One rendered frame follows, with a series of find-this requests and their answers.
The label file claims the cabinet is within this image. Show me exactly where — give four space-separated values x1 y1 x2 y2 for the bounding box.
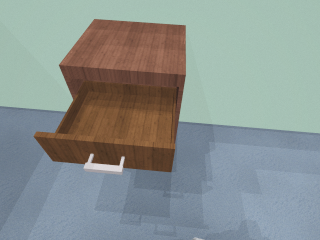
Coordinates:
59 19 186 144

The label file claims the handle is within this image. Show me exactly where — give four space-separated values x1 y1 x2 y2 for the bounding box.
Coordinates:
83 153 125 175

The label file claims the drawer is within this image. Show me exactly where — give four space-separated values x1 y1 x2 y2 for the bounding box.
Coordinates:
33 80 177 173

